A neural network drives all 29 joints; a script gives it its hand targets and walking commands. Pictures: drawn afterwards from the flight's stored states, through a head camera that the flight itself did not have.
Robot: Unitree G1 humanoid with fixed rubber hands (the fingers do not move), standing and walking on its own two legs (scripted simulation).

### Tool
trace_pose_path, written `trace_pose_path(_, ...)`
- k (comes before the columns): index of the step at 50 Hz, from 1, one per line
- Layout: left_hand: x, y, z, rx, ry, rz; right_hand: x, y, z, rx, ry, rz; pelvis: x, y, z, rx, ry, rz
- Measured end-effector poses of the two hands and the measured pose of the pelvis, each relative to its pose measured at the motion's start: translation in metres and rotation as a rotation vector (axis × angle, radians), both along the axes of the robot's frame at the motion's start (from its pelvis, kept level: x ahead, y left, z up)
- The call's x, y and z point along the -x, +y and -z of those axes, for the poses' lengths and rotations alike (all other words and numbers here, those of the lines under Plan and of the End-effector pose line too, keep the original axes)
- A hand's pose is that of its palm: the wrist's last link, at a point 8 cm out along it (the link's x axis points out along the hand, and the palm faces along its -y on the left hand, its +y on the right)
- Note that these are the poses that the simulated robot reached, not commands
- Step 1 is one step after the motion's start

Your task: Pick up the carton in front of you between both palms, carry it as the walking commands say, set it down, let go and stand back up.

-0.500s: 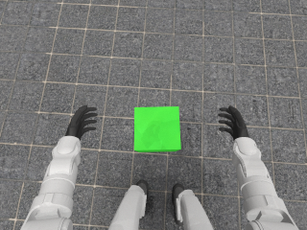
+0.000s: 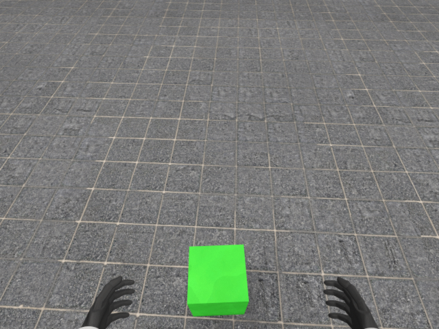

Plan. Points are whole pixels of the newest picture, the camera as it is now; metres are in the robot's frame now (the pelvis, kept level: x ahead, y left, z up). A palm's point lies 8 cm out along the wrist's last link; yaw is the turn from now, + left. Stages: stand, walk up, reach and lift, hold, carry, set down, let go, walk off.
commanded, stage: let go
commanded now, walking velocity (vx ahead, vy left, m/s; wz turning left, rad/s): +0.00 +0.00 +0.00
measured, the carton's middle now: (217, 281) +0.38 +0.04 -0.65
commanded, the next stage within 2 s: stand in 0.42 s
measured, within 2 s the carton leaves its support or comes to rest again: neither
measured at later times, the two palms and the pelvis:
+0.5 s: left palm (83, 328) +0.15 +0.26 -0.07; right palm out of the picture +0.15 -0.24 -0.08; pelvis +0.00 +0.00 -0.01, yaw +0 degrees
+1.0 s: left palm out of the picture +0.13 +0.30 -0.10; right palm out of the picture +0.13 -0.27 -0.09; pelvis +0.01 +0.02 +0.00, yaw +0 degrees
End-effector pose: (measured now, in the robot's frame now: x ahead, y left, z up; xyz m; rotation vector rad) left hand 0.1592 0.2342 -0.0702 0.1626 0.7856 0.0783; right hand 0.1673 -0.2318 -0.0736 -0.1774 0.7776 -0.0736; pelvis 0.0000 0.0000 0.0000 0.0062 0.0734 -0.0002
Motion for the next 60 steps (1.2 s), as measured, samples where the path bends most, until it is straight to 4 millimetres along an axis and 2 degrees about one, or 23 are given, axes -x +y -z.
trace_pose_path(6,0.004,-0.006,-0.003,0.004,0.002,0.014,0.011,-0.005,-0.008,-0.004,0.007,-0.004,0.003,-0.004,0.000,-0.002,-0.107,-0.004)
trace_pose_path(18,0.006,-0.005,-0.003,-0.004,0.022,0.016,0.013,0.000,-0.007,-0.010,0.023,-0.005,0.007,-0.002,0.002,0.001,-0.180,-0.002)
trace_pose_path(22,0.006,0.004,-0.004,-0.048,0.031,-0.006,0.016,0.000,-0.002,0.014,0.021,0.007,0.006,0.000,0.003,0.003,-0.166,-0.008)
trace_pose_path(29,0.012,0.043,0.007,-0.153,0.044,-0.041,0.030,-0.032,0.008,0.157,0.102,0.032,0.001,0.004,0.005,0.008,-0.099,-0.001)
trace_pose_path(34,0.019,0.058,0.015,-0.177,0.090,-0.048,0.032,-0.045,0.007,0.204,0.126,0.048,-0.003,0.008,0.005,0.011,-0.084,0.001)
trace_pose_path(46,0.025,0.067,0.025,-0.184,0.155,-0.040,0.030,-0.043,0.010,0.214,0.155,0.058,-0.010,0.015,0.002,0.011,-0.086,0.005)
trace_pose_path(60,0.041,0.076,0.027,-0.203,0.213,-0.045,0.049,-0.048,0.016,0.215,0.221,0.076,-0.005,0.017,-0.001,0.008,-0.102,0.009)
